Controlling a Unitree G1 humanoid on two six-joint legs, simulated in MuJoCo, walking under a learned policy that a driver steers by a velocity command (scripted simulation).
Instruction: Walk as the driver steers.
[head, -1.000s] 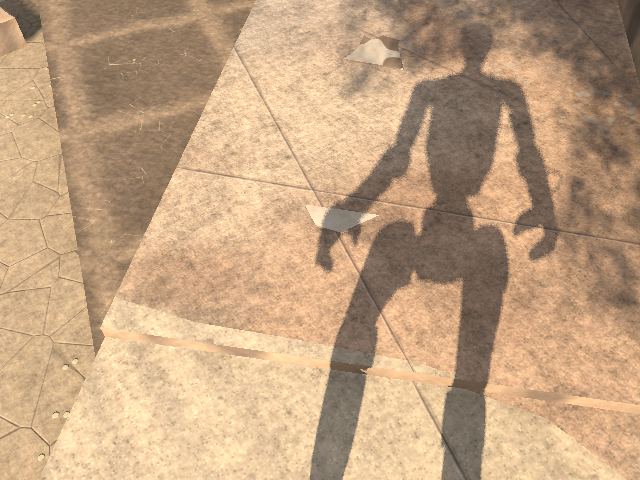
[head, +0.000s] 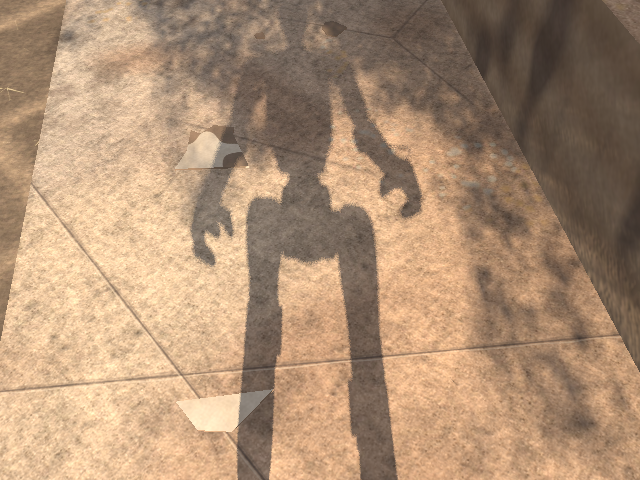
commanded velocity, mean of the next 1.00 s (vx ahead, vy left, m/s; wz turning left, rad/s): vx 0.50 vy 0.00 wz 0.30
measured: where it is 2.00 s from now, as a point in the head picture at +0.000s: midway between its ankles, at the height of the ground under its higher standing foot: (280, 306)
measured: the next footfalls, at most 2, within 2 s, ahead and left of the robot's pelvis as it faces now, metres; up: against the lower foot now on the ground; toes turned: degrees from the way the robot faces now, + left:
left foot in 0.30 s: +0.37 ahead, +0.13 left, +0.04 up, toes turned +2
right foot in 0.80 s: +0.63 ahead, -0.06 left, +0.04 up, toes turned +19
